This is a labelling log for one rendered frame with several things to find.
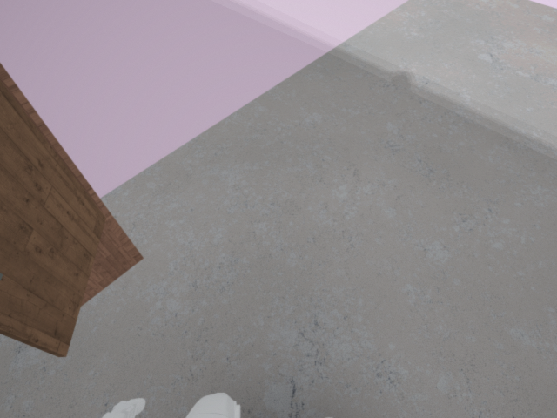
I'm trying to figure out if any robot left hand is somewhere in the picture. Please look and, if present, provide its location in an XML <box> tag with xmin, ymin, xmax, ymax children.
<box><xmin>102</xmin><ymin>398</ymin><xmax>145</xmax><ymax>418</ymax></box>

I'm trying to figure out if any left robot thigh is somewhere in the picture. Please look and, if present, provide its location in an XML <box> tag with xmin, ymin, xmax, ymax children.
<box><xmin>186</xmin><ymin>394</ymin><xmax>240</xmax><ymax>418</ymax></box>

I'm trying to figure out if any cupboard door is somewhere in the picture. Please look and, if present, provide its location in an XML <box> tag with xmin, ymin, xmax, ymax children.
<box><xmin>0</xmin><ymin>81</ymin><xmax>106</xmax><ymax>357</ymax></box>

